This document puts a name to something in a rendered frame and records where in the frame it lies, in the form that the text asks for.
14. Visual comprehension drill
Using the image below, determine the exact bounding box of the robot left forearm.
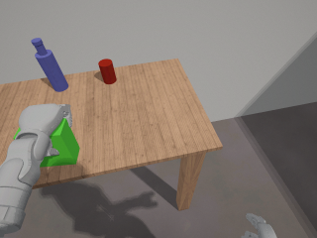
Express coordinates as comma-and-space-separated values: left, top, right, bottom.
0, 129, 50, 238

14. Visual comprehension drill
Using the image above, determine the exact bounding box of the table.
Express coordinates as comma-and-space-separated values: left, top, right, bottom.
0, 59, 223, 211

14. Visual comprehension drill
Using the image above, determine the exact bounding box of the sponge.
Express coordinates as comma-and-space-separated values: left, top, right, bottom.
13, 118, 80, 168

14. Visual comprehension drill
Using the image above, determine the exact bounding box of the robot left hand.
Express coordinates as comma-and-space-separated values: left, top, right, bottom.
18, 103, 72, 157

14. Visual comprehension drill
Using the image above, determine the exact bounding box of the robot right hand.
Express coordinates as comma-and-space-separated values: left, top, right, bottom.
241, 213, 277, 238

